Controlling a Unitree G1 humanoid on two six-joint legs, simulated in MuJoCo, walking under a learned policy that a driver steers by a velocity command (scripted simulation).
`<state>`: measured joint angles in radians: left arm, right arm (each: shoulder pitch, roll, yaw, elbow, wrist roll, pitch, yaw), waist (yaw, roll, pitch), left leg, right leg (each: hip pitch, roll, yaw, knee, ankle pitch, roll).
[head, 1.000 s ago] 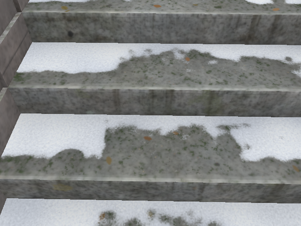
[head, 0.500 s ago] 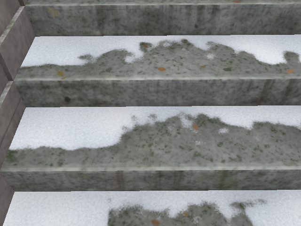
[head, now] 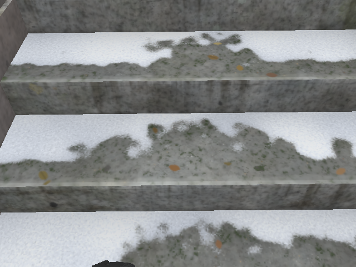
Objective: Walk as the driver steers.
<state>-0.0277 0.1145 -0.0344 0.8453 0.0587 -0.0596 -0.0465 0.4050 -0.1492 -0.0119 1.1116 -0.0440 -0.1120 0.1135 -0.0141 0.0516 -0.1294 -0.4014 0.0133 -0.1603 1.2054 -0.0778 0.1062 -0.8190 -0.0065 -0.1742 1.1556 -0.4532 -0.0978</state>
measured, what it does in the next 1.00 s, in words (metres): climbs: left foot 0.15 m higher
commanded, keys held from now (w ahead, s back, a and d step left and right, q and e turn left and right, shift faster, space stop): w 1.00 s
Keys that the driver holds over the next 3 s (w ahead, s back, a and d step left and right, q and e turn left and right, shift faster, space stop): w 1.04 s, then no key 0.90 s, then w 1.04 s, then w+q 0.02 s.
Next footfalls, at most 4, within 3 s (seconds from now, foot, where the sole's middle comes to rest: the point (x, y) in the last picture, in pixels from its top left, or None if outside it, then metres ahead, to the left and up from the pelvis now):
0.48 left None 0.45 0.15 -0.53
1.08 right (208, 156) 0.75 -0.07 -0.38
1.54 left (143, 145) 0.81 0.14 -0.38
2.64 right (205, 58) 1.09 -0.08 -0.23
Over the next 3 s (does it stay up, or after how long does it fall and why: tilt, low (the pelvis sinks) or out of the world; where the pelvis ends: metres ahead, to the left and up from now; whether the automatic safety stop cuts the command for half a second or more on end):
stays up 1.09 -0.01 0.54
